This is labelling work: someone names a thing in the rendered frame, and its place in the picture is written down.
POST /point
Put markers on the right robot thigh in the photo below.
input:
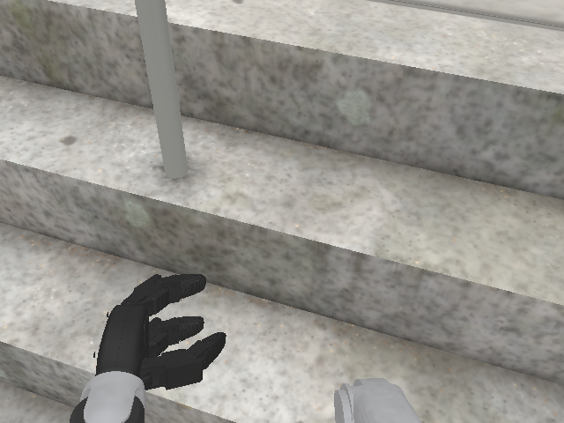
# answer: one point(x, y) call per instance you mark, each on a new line
point(372, 400)

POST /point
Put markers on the left robot hand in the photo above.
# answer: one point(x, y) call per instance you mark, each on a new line
point(132, 344)

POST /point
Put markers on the left robot forearm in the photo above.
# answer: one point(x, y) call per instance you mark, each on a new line
point(111, 397)

